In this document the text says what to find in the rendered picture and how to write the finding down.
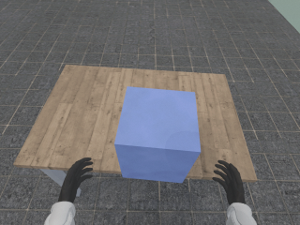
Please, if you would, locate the right robot forearm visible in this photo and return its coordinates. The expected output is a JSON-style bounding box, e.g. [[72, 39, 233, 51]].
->
[[226, 202, 257, 225]]

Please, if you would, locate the right robot hand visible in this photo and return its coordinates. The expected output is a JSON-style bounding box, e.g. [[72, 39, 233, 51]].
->
[[212, 160, 246, 205]]

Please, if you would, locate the left robot forearm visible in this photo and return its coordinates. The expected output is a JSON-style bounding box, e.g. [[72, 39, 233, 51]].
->
[[44, 201, 76, 225]]

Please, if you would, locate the table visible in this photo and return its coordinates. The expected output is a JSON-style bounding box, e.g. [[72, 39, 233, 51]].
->
[[13, 65, 258, 197]]

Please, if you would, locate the carton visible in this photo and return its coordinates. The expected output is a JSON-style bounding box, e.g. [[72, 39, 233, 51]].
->
[[114, 86, 201, 184]]

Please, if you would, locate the left robot hand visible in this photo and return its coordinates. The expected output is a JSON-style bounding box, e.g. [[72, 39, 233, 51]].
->
[[58, 157, 93, 203]]

